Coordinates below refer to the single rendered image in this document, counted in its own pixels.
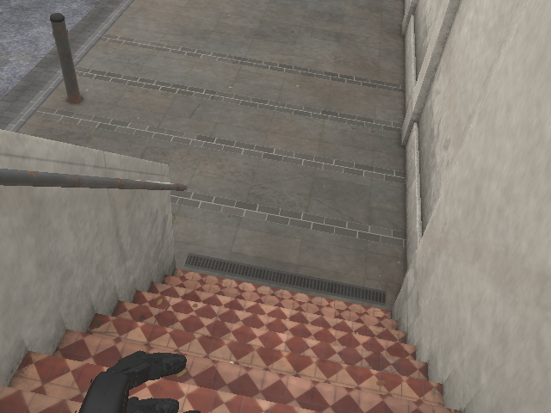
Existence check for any left robot hand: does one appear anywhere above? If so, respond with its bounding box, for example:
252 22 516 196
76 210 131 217
75 351 201 413

